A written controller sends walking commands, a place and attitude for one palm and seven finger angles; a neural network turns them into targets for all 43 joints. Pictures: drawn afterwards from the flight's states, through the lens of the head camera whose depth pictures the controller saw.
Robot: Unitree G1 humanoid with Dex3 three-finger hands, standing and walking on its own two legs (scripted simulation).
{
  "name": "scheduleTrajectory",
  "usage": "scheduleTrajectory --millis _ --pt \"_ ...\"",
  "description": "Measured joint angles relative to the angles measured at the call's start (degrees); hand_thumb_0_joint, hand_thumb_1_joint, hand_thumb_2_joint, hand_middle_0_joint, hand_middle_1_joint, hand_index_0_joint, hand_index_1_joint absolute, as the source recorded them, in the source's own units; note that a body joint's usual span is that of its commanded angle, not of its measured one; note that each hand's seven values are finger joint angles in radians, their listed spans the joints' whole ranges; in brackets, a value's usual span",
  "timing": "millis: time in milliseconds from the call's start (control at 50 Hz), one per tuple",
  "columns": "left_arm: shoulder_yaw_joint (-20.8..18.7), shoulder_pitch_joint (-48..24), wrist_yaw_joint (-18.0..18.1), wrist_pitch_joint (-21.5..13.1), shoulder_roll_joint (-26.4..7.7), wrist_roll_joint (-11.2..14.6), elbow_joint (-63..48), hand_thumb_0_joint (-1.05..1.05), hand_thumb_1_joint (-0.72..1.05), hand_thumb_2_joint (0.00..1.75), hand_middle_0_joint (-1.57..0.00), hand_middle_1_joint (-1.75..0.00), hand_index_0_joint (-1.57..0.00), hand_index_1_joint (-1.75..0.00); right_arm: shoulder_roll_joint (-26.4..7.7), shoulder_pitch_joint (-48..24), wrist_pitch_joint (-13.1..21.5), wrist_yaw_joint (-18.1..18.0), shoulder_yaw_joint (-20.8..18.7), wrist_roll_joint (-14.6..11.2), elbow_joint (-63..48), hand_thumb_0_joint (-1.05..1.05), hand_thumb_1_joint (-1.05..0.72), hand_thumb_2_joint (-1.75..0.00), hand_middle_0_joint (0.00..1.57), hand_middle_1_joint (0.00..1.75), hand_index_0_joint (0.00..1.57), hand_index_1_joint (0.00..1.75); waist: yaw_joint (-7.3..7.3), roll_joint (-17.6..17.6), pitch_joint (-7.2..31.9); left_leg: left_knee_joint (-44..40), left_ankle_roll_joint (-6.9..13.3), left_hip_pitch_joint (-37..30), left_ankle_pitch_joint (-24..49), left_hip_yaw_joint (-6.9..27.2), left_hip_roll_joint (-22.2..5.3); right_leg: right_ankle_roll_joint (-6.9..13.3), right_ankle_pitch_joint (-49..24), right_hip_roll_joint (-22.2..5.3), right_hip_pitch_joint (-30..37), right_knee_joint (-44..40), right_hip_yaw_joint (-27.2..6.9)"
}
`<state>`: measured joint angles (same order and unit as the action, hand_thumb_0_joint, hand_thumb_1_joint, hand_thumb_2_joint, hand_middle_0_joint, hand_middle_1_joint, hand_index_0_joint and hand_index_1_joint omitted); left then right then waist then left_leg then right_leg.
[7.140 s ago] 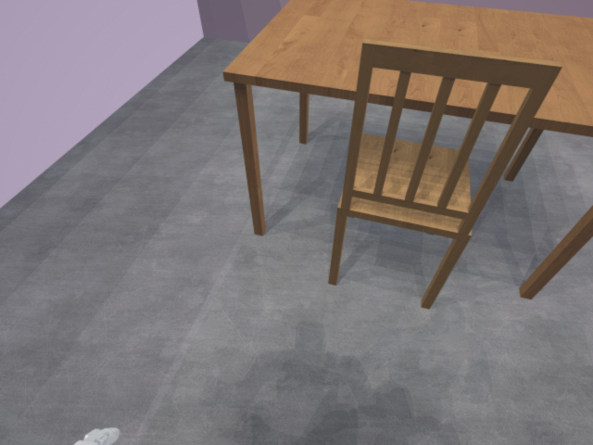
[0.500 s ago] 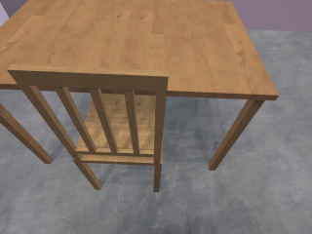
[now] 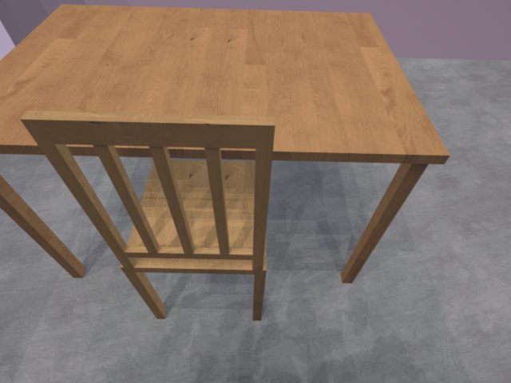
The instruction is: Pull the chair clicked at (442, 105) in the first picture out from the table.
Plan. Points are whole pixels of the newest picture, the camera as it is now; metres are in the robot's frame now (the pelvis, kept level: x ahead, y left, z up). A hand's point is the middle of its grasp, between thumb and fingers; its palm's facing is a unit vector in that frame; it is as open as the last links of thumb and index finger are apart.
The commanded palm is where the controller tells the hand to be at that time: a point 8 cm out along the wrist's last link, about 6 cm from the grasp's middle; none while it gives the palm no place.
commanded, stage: come to a stop and stand still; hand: left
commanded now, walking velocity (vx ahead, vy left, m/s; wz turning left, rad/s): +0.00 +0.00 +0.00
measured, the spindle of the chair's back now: (176, 208) +0.44 +0.19 -0.05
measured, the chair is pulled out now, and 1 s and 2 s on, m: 0.00 0.00 0.00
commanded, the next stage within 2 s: look again from close up in 0.30 s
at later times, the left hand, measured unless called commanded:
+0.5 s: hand out of the picture +0.01 +0.18 -0.15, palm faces -0.03 -0.96 -0.27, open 7.4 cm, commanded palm none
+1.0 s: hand out of the picture +0.06 +0.15 -0.15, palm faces -0.01 -0.97 -0.25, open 7.3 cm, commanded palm none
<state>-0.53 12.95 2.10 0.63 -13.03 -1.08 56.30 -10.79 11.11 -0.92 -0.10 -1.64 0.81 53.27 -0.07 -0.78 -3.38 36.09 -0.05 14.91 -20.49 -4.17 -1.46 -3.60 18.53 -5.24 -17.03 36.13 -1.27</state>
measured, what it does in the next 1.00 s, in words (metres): stands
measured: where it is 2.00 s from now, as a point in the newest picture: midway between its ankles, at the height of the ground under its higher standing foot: outside the picture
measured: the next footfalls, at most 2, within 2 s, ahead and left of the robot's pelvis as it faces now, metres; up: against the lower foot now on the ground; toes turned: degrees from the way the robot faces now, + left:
none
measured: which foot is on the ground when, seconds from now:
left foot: down 0.00-1.00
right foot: down 0.00-1.00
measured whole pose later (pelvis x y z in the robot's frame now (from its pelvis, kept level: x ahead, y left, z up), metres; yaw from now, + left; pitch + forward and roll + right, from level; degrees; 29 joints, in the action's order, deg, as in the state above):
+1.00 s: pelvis +0.02 -0.04 +0.01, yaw +0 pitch +0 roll +1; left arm 0.4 12.3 1.5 -1.2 -9.6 -0.7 63.1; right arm -9.9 14.6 0.5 -1.3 0.0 1.0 62.6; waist -0.5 1.7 -3.0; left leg 24.5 -3.5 7.7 -16.2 -3.6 -3.9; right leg -0.9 17.2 -2.4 -12.1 29.6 0.0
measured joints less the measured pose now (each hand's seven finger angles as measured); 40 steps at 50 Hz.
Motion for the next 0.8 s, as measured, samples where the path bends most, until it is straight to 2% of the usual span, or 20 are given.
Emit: scheduleTrajectory --millis 80,280,420,600,800 --pt "0.42 0.50 -0.62 0.75 -0.20 0.08 0.83 0.00 0.91 0.90 -0.20 -0.30 -0.21 -0.30 0.08 1.61 0.50 -0.01 0.82 0.35 -1.63 0.01 -0.91 -0.90 0.20 0.30 0.20 0.30 0.13 2.16 0.94 0.30 0.90 -0.34 -0.02 -0.09 0.35 1.56 -0.16 -0.20 0.69 -0.38 -0.07" --pt "1.11 3.05 -1.31 0.17 0.59 0.02 2.63 0.00 0.91 0.90 -0.20 -0.30 -0.20 -0.30 -1.68 3.26 0.53 0.06 1.13 0.50 0.64 0.00 -0.93 -0.90 0.20 0.30 0.20 0.30 0.61 3.83 2.02 -6.43 1.17 -2.54 3.60 -1.61 1.61 0.77 -2.73 -1.13 1.11 -4.37 -1.54" --pt "1.55 3.14 -1.30 -0.39 2.09 0.21 4.92 0.00 0.91 0.90 -0.20 -0.30 -0.20 -0.30 -1.61 4.67 0.93 -0.25 1.56 0.30 4.12 0.01 -0.92 -0.90 0.20 0.30 0.20 0.30 0.27 3.88 0.94 -8.61 0.20 -3.78 4.30 -1.47 1.14 -0.63 -2.88 -0.70 1.67 -5.15 -1.35" --pt "1.80 1.08 -1.07 -1.15 4.13 0.29 6.36 0.00 0.90 0.90 -0.20 -0.30 -0.21 -0.30 -0.44 4.79 1.00 -0.63 1.76 0.19 7.37 0.01 -0.91 -0.90 0.20 0.30 0.20 0.30 -0.39 3.52 0.02 -9.57 -1.41 -5.10 4.22 -0.74 -0.33 0.78 -1.92 0.73 2.58 -4.92 -0.43" --pt "1.18 -0.62 -0.73 -1.62 3.62 0.29 6.58 0.01 0.92 0.90 -0.20 -0.30 -0.21 -0.30 0.77 4.11 1.23 -0.89 1.73 0.25 8.61 0.01 -0.91 -0.90 0.20 0.30 0.20 0.30 -0.66 2.98 0.13 -10.50 -2.82 -5.99 4.17 0.13 -1.81 2.12 -1.37 2.15 3.56 -5.47 0.66"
